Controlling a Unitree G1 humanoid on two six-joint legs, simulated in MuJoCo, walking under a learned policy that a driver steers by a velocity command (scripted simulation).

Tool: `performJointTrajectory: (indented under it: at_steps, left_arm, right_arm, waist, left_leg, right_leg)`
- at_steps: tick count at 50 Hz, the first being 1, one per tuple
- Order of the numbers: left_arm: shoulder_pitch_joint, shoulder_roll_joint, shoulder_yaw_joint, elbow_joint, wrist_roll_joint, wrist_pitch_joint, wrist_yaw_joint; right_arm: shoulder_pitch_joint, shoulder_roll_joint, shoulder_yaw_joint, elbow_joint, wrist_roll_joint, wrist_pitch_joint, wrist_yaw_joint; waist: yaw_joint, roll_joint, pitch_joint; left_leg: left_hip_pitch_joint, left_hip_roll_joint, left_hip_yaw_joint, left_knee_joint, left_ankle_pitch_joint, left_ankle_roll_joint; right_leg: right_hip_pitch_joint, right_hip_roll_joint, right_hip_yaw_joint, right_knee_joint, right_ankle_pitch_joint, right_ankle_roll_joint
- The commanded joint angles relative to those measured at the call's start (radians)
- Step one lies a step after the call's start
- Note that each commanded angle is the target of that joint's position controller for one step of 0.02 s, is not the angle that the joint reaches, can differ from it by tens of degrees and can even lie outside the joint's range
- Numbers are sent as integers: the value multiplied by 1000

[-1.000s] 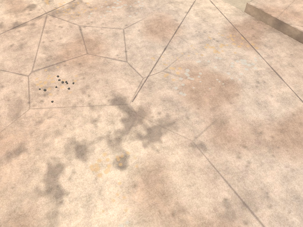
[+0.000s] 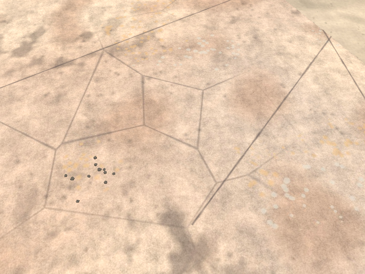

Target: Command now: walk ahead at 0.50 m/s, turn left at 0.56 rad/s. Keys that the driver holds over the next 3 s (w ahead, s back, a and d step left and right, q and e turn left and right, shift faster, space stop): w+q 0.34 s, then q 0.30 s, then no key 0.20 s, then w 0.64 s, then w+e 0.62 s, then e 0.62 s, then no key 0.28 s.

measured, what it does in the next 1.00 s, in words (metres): walks ahead, turning left: right foot, then left foot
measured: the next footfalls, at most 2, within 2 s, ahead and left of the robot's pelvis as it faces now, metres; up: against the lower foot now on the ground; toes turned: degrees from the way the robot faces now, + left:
right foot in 0.26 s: +0.35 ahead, -0.14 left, +0.00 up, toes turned +14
left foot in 0.74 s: +0.43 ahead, +0.15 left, +0.00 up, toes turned +26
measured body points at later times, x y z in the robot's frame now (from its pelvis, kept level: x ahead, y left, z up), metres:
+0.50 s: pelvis +0.27 -0.05 +0.00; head +0.31 -0.05 +0.45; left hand +0.28 +0.24 -0.11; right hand +0.49 -0.28 -0.10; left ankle +0.26 +0.09 -0.67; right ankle +0.31 -0.15 -0.74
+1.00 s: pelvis +0.39 +0.02 +0.00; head +0.41 +0.05 +0.45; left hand +0.38 +0.33 -0.12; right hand +0.65 -0.14 -0.09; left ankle +0.40 +0.13 -0.74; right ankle +0.47 -0.11 -0.70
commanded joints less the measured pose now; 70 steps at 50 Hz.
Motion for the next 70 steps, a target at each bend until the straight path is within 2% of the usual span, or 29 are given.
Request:
performJointTrajectory:
  at_steps: [1, 7, 12, 13, 14, 15, 16, 17, 19, 22, 26, 33, 36, 37, 38, 39, 40, 42, 44, 47, 52, 55, 56, 57, 58, 59, 62, 64, 70]
  left_arm:
    - [-1, 70, 18, -65, 11, 10, 5]
    - [-181, 63, 8, -115, -11, -3, -13]
    - [-78, 124, 38, -96, -16, -29, -22]
    - [23, 155, 53, -77, -5, -34, -16]
    - [174, 210, 67, -64, 8, -35, -7]
    - [236, 274, 82, -26, 14, -20, -16]
    - [199, 172, 61, -48, -8, -16, -20]
    - [162, 120, 46, -56, -10, -9, -15]
    - [73, 85, 30, -57, 9, 2, -9]
    - [48, 81, 28, -34, 7, -1, -5]
    - [27, 146, 50, -10, -3, 23, 13]
    - [37, 187, 59, 25, -36, 59, 19]
    - [51, 168, 52, 38, -47, 65, 17]
    - [92, 129, 34, 24, -7, 60, 11]
    - [166, 61, 1, 0, 28, 55, -1]
    - [118, 141, 18, 28, 0, 64, -10]
    - [62, 153, 22, 12, -29, 76, -10]
    - [31, 138, 22, 23, -13, 100, 11]
    - [87, 126, 21, 40, -10, 115, 13]
    - [73, 94, 7, 42, -8, 106, 11]
    - [39, 101, 7, 41, -12, 71, -3]
    - [144, 81, 8, 92, -8, 56, -12]
    - [211, 92, 10, 113, -7, 51, -9]
    - [311, 142, 17, 131, -2, 47, -1]
    - [299, 250, 45, 123, 11, 46, -9]
    - [245, 207, 36, 97, 16, 34, -4]
    - [192, 141, 19, 84, -10, 19, 0]
    - [224, 115, 10, 95, -7, 17, 4]
    - [300, 143, 15, 124, -15, 31, 11]
  right_arm:
    - [-34, -166, -41, -82, 4, -17, -23]
    - [52, -176, -46, -57, 15, 6, -37]
    - [38, -150, -43, -64, 12, 19, -42]
    - [32, -112, -29, -74, 7, 17, -39]
    - [52, -51, -6, -92, -10, 14, -36]
    - [185, -23, 5, -124, 26, 6, -35]
    - [167, -133, -14, -91, 33, 8, -39]
    - [60, -177, -27, -104, 23, 13, -38]
    - [-27, -158, -34, -128, 1, 20, -39]
    - [3, -102, -31, -140, 11, 43, -34]
    - [-49, -63, -14, -171, 5, 60, -25]
    - [-168, -91, -27, -223, -1, 62, 22]
    - [-28, -149, -60, -193, -10, 56, 12]
    - [42, -244, -82, -195, -19, 56, -11]
    - [-7, -297, -71, -231, -41, 55, -23]
    - [4, -190, -44, -231, -32, 51, -16]
    - [-50, -159, -30, -222, -25, 44, -10]
    - [-127, -129, -19, -203, -9, 47, -12]
    - [-156, -150, -25, -191, -20, 51, -18]
    - [-157, -153, -28, -170, -15, 41, -27]
    - [-116, -171, -32, -124, -4, 28, -25]
    - [-135, -140, -21, -109, 6, 35, -22]
    - [-158, -98, -8, -114, 2, 34, -22]
    - [-186, -17, 13, -131, -5, 27, -18]
    - [-195, -52, 2, -172, 13, 8, -16]
    - [-208, -118, -17, -165, 22, -8, -18]
    - [-177, -115, -25, -128, -2, -18, -13]
    - [-202, -77, -17, -124, -6, -20, -10]
    - [-332, -11, 11, -155, 8, -25, 15]
  waist:
    - [36, 46, -63]
    - [-42, 102, -52]
    - [34, 150, -80]
    - [84, 134, -151]
    - [134, 6, -293]
    - [63, -353, -374]
    - [87, -213, -283]
    - [113, -121, -170]
    - [78, -38, -52]
    - [30, -96, -62]
    - [34, -83, -101]
    - [63, -80, -96]
    - [-18, -17, -164]
    - [-32, 146, -249]
    - [39, 324, -362]
    - [-32, 167, -462]
    - [-17, 138, -348]
    - [19, 83, -219]
    - [59, 130, -201]
    - [42, 182, -169]
    - [26, 158, -122]
    - [89, 118, -99]
    - [116, 72, -83]
    - [137, -108, -87]
    - [126, -269, 9]
    - [114, -185, 62]
    - [79, -119, 34]
    - [88, -103, 9]
    - [139, -102, 21]
  left_leg:
    - [16, 245, -246, -182, 279, 186]
    - [-3, 205, -256, -127, 78, 106]
    - [98, 230, -379, 50, 74, 61]
    - [58, 181, -341, 180, 105, 29]
    - [-67, 110, -244, 467, -71, -12]
    - [-413, 5, -137, 757, -456, -67]
    - [-522, 91, -160, 879, -403, -82]
    - [-544, 120, -133, 905, -308, -89]
    - [-475, 168, -108, 852, -213, -112]
    - [-387, 190, -54, 760, -225, -141]
    - [-370, 201, -6, 553, -62, -162]
    - [-223, 161, 58, 242, 36, -95]
    - [35, 83, 89, 33, 168, -20]
    - [274, 264, -134, 53, 633, 55]
    - [475, 544, -499, 91, 949, 295]
    - [417, 518, -469, 48, 773, 300]
    - [345, 463, -355, 38, 666, 247]
    - [163, 372, -257, -14, 429, 154]
    - [7, 313, -201, -96, 144, 138]
    - [-45, 296, -217, -182, -232, 131]
    - [-56, 330, -264, -196, -369, 110]
    - [-174, 276, -214, -129, -445, 63]
    - [-245, 231, -175, -27, -437, 26]
    - [-383, 130, -53, 285, -399, -44]
    - [-607, 57, 43, 468, -393, -70]
    - [-651, 125, -42, 581, -318, -65]
    - [-667, 176, -38, 582, -106, -80]
    - [-598, 179, -1, 539, 9, -102]
    - [-399, 153, 69, 237, 167, -130]
  right_leg:
    - [-35, -4, -19, -168, 128, 44]
    - [87, 76, -14, -516, 414, 53]
    - [225, 82, -2, -625, 276, -18]
    - [395, 38, 22, -630, 266, -57]
    - [651, -141, 203, -622, 191, -118]
    - [897, -335, 687, -741, -79, -273]
    - [842, -331, 712, -780, -279, -252]
    - [731, -289, 546, -786, -223, -211]
    - [521, -218, 305, -794, 219, -198]
    - [434, -170, 86, -791, 656, -204]
    - [452, -182, -48, -811, 768, -227]
    - [502, -190, -163, -720, 694, -173]
    - [462, -124, -209, -436, 720, -108]
    - [268, -54, -241, -184, 390, -38]
    - [-24, 87, -171, 145, -408, 31]
    - [-7, 52, -6, 207, -372, 35]
    - [-54, 19, -13, 197, -322, 29]
    - [-30, -13, -18, 66, -220, 37]
    - [96, 9, -63, -18, -123, 48]
    - [144, 20, -84, -185, -62, 35]
    - [207, 31, -94, -389, -12, -25]
    - [397, 63, -130, -556, 49, -72]
    - [464, 17, -60, -620, -9, -99]
    - [553, -172, 204, -768, -183, -160]
    - [541, -327, 540, -929, -457, -280]
    - [505, -331, 569, -946, -477, -294]
    - [562, -229, 336, -932, -207, -216]
    - [548, -180, 209, -943, -3, -198]
    - [491, -129, 20, -936, 237, -184]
